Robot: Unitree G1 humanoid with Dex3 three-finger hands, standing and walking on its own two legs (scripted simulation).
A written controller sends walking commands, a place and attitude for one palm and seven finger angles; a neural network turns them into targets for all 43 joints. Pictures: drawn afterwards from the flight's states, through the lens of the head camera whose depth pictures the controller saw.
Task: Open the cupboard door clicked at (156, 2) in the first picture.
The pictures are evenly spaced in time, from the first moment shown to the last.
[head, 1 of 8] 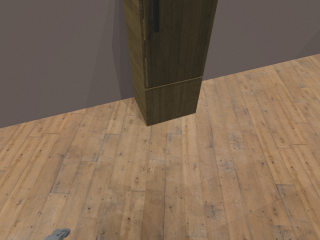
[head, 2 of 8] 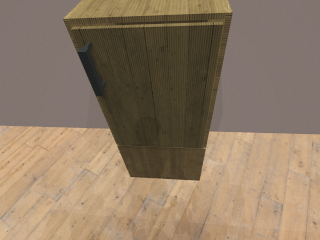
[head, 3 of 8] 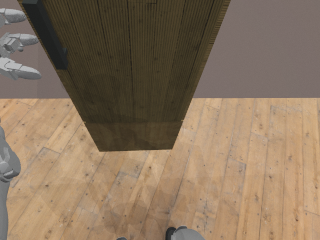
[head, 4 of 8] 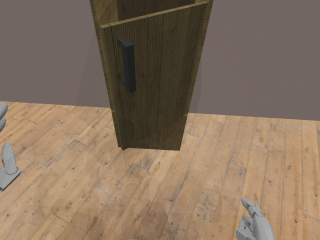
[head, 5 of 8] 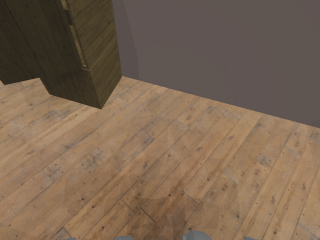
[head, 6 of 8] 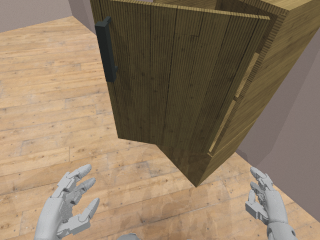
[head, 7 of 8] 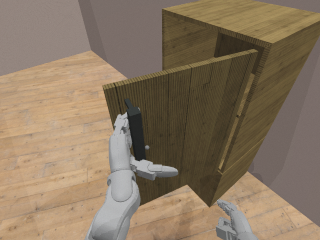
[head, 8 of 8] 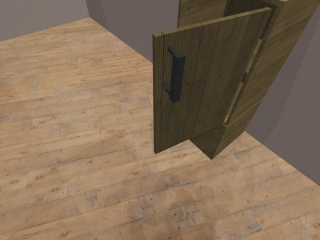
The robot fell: no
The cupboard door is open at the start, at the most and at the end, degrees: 0 79 78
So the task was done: yes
